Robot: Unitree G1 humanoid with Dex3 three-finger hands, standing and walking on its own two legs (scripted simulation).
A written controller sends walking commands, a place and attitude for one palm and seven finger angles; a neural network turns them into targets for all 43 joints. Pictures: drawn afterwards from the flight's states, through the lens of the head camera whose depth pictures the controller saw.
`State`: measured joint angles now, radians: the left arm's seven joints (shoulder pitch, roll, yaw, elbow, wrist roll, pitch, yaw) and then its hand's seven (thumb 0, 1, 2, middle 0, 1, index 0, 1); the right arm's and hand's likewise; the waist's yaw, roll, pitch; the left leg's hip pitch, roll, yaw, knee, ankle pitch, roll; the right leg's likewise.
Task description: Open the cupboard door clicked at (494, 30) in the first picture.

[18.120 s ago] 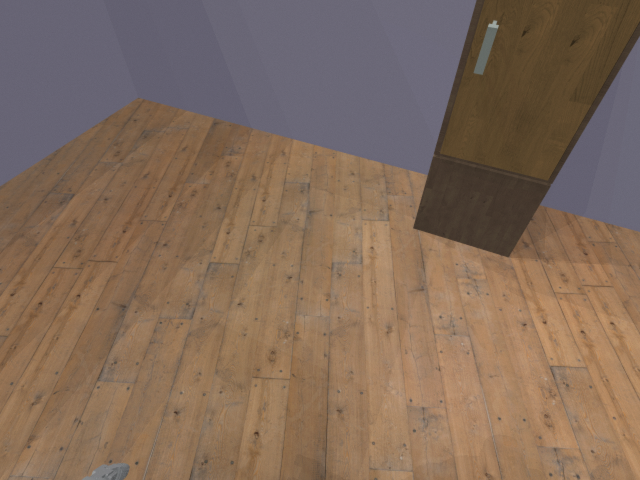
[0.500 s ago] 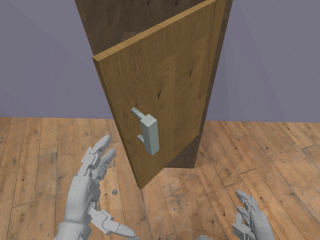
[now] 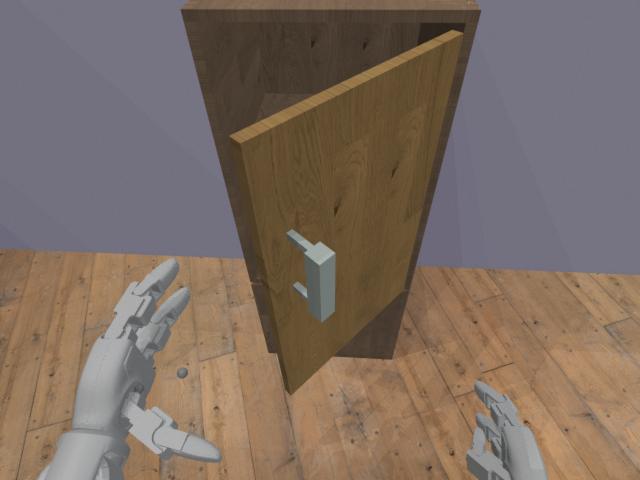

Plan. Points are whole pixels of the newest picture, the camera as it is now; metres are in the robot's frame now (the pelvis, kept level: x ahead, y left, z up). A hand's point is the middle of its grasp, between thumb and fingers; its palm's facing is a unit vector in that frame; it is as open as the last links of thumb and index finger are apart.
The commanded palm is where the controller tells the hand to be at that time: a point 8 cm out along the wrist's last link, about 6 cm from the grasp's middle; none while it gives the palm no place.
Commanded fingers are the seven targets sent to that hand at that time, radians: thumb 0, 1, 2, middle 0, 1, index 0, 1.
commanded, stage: draw the hand back to the body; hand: left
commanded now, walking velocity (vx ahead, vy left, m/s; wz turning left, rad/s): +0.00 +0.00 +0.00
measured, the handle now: (308, 274) +0.35 +0.05 +0.08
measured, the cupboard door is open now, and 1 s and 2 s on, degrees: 48 48 48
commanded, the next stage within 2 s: step back with the hand held close in 1.10 s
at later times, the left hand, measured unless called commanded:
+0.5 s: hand (84, 324) +0.21 +0.24 +0.17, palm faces +0.35 -0.85 -0.38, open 11.8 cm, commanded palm +0.17 +0.28 +0.19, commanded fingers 0.00 0.55 0.75 -0.19 -0.30 -0.19 -0.30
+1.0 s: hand (51, 306) +0.22 +0.26 +0.19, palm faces +0.45 -0.80 -0.39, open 7.6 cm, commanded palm +0.17 +0.30 +0.21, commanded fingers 0.00 0.90 0.90 -0.20 -0.30 -0.20 -0.30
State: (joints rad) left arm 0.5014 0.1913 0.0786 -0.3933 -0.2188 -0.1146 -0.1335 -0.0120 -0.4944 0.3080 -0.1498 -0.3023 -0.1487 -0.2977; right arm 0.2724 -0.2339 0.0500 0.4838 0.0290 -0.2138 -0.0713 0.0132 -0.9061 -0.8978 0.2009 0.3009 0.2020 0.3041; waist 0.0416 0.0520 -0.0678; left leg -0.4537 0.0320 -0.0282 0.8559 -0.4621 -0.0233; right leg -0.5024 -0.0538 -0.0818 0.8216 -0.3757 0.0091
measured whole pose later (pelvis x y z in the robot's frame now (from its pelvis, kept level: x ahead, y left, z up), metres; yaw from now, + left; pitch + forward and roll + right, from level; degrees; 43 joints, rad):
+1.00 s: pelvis +0.02 +0.00 +0.04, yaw -2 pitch -5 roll -1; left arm 0.45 0.31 0.33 -0.37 -0.03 -0.10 0.11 0.01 0.86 0.89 -0.21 -0.30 -0.20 -0.30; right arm 0.19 -0.22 0.01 0.66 -0.02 -0.14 -0.08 0.01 -0.91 -0.90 0.20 0.30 0.20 0.30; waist 0.08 0.06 0.05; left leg -0.02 0.04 0.02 0.38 -0.27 -0.02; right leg -0.09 -0.03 -0.05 0.37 -0.19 0.02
